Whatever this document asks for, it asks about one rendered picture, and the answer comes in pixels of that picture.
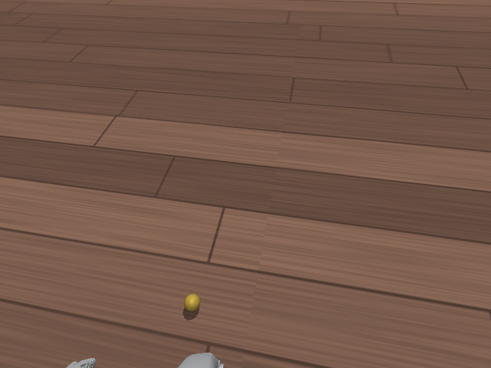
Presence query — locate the ball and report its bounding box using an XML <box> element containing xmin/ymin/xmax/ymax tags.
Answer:
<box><xmin>184</xmin><ymin>294</ymin><xmax>200</xmax><ymax>311</ymax></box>

